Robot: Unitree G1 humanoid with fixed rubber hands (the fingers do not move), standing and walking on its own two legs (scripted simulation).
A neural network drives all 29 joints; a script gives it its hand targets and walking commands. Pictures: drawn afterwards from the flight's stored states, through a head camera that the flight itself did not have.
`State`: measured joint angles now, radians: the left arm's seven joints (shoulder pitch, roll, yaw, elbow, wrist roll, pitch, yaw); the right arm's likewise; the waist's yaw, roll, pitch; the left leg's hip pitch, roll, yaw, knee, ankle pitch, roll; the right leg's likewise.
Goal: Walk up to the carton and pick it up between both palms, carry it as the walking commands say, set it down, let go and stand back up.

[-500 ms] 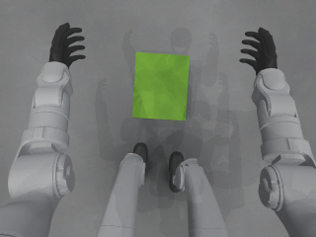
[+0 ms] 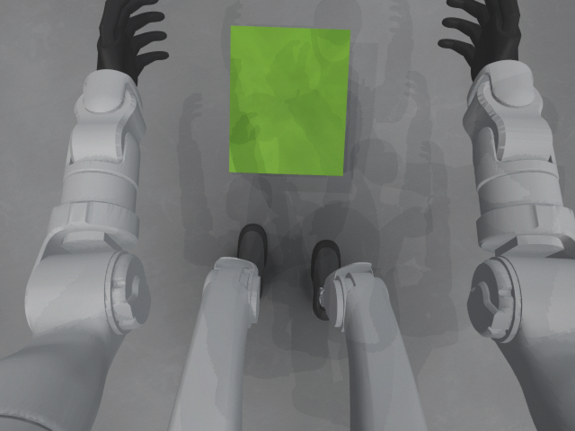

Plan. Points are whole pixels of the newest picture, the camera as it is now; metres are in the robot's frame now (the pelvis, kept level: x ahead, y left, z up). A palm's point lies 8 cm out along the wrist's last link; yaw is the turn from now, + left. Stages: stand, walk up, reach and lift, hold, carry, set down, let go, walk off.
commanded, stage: reach and lift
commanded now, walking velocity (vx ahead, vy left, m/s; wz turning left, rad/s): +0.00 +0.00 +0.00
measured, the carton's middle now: (288, 109) +0.54 +0.02 -0.53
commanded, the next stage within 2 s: none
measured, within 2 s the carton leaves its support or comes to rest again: neither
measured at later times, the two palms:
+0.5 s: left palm (176, 101) +0.51 +0.21 -0.34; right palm (412, 104) +0.51 -0.18 -0.33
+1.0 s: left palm (194, 110) +0.52 +0.21 -0.44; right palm (397, 120) +0.51 -0.20 -0.44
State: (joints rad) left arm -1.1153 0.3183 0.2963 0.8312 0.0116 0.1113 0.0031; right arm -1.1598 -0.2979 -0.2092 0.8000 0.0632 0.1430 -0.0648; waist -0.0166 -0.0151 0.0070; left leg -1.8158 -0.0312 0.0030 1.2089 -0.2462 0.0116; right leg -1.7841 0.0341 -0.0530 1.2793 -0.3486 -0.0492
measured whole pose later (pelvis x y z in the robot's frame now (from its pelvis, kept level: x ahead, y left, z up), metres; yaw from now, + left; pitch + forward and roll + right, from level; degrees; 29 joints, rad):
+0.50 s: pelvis -0.02 +0.02 -0.14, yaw -3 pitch +35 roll -2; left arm -1.36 0.38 0.22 0.77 -0.12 0.17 0.11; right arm -1.36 -0.37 -0.21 0.74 0.17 0.18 -0.13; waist 0.02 -0.02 0.54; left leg -2.02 -0.03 0.03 1.84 -0.44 0.05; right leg -1.96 0.04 -0.06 1.88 -0.54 -0.03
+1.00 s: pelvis -0.02 +0.02 -0.23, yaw -2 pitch +34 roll +0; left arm -1.52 0.42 0.20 1.20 -0.12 0.09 0.09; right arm -1.51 -0.40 -0.19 1.14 0.21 0.11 -0.08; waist 0.01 0.00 0.52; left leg -2.25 0.01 0.07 2.13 -0.47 0.06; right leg -2.21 0.04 -0.06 2.20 -0.58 -0.04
